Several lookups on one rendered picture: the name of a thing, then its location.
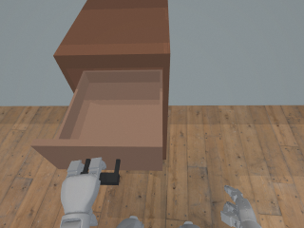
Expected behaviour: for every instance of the robot right hand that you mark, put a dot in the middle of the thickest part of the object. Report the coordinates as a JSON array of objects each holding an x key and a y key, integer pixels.
[{"x": 235, "y": 214}]

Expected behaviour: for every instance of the robot left hand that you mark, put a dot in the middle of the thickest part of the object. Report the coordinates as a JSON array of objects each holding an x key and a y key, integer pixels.
[{"x": 79, "y": 191}]

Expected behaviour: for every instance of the handle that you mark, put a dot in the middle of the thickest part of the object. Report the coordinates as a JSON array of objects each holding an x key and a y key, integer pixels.
[{"x": 106, "y": 178}]

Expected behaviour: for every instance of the cabinet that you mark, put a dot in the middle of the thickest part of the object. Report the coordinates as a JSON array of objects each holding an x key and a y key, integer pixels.
[{"x": 119, "y": 35}]

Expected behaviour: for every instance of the left robot thigh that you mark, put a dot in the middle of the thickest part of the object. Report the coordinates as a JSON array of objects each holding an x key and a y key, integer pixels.
[{"x": 130, "y": 223}]

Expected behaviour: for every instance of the robot left forearm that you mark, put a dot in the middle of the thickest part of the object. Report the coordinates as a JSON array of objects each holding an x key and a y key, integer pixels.
[{"x": 75, "y": 220}]

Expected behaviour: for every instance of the drawer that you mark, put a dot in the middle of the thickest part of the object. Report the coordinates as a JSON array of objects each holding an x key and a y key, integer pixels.
[{"x": 113, "y": 115}]

